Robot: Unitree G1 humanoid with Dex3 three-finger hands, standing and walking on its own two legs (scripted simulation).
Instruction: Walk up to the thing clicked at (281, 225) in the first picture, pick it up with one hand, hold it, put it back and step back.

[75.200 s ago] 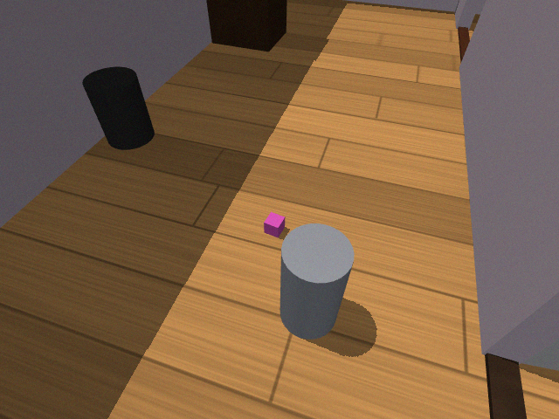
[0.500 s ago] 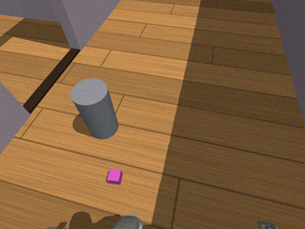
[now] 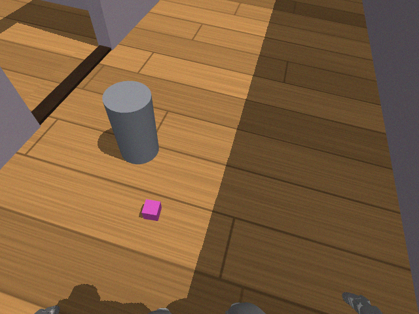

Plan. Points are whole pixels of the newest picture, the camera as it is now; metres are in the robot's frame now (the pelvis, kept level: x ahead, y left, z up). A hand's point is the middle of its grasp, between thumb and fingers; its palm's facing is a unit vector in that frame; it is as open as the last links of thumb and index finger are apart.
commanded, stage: step back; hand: left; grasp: from above
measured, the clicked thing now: (152, 210) +0.64 +0.23 -0.73
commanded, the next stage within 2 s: stand in 2.00 s
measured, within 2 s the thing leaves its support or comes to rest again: neither
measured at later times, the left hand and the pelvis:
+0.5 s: hand out of the picture -0.06 +0.25 -0.15, palm faces +0.05 -0.91 -0.42, open 7.4 cm; pelvis -0.18 -0.03 -0.02, yaw +5 degrees
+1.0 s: hand out of the picture -0.31 +0.21 -0.14, palm faces +0.01 -0.91 -0.42, open 7.4 cm; pelvis -0.35 -0.07 +0.00, yaw +1 degrees
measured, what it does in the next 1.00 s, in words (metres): walks backwards: right foot, then left foot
